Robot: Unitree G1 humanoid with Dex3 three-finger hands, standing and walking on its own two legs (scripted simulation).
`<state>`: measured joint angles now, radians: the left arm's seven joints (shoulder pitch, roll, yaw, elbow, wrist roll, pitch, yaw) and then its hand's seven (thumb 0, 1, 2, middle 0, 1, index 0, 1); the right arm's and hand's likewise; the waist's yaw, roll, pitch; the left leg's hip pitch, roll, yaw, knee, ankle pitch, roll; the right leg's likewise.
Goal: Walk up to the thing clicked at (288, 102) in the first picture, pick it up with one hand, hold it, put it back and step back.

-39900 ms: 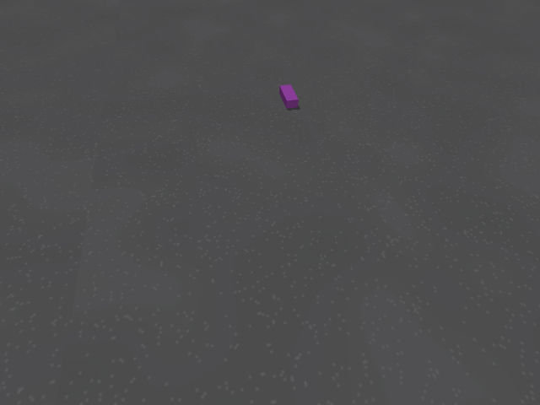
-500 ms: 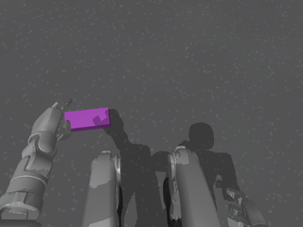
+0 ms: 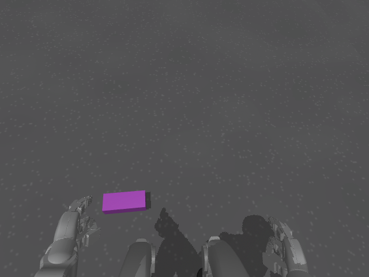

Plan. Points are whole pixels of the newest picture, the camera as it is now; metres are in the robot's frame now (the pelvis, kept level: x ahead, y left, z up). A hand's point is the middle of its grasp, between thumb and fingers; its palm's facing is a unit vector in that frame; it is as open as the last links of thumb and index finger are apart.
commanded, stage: home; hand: left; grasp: from above
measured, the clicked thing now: (125, 202) +0.47 +0.22 -0.61
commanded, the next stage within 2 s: none
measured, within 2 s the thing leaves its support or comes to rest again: neither
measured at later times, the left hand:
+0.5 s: hand (70, 247) +0.20 +0.19 +0.04, palm faces +0.07 -0.98 -0.20, open 7.4 cm
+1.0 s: hand (76, 247) +0.20 +0.18 +0.03, palm faces +0.06 -0.98 -0.20, open 7.4 cm
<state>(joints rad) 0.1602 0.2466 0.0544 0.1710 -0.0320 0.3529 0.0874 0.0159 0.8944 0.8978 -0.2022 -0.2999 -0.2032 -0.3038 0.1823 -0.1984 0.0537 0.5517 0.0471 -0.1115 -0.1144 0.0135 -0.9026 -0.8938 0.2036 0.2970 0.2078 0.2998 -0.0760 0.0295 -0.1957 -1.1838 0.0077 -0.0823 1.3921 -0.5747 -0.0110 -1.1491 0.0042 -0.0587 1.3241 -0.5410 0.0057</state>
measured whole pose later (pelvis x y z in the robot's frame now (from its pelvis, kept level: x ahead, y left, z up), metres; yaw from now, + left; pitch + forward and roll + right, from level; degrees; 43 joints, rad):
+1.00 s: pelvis +0.04 +0.00 +0.08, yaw +1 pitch +9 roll -3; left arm 0.50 0.22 0.03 -0.12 -0.05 0.44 0.01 0.02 0.90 0.90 -0.20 -0.30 -0.20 -0.30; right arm 0.30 -0.22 0.03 0.54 0.01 -0.24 -0.19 0.02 -0.90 -0.89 0.20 0.30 0.21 0.30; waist -0.04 0.05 -0.15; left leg -0.68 0.01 -0.07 1.00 -0.49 -0.01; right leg -0.65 0.00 -0.05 0.94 -0.46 0.01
